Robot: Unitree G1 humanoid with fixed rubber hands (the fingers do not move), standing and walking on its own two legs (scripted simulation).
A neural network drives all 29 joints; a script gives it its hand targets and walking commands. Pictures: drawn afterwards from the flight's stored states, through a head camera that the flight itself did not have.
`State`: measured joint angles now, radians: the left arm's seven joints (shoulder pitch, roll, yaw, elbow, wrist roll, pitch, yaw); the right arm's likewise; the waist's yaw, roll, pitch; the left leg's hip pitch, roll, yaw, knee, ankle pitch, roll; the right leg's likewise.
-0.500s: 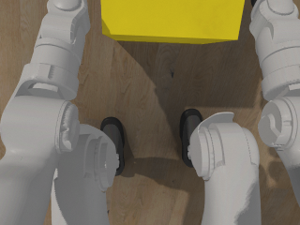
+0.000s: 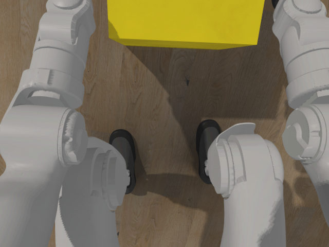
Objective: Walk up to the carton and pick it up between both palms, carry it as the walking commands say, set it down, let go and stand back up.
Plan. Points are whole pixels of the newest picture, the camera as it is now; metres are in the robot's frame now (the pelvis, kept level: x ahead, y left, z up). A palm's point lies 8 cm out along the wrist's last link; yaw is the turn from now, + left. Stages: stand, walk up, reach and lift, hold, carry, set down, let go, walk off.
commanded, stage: reach and lift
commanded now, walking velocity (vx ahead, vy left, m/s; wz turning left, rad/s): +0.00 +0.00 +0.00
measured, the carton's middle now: out of the picture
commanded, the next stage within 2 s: none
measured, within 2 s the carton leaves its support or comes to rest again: leaves its support in 0.42 s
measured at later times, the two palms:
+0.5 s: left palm out of the picture +0.56 +0.09 -0.18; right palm out of the picture +0.52 -0.24 -0.18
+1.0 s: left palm out of the picture +0.58 +0.08 -0.13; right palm out of the picture +0.54 -0.24 -0.13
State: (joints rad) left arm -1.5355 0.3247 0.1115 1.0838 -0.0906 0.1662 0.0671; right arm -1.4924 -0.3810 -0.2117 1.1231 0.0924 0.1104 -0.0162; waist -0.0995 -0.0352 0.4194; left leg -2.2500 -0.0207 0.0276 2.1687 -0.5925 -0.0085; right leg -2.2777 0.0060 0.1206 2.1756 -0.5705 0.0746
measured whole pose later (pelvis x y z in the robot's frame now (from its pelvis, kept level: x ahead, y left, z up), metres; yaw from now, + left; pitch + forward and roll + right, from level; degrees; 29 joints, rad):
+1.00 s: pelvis -0.02 -0.01 +0.01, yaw +1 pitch +30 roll +4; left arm -1.57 0.34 0.18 0.89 -0.09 0.37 0.16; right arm -1.63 -0.36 -0.15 1.01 0.12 0.31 -0.18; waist -0.11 -0.03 0.52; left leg -2.10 -0.02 0.03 2.15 -0.57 -0.04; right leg -2.16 0.01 0.12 2.18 -0.54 0.05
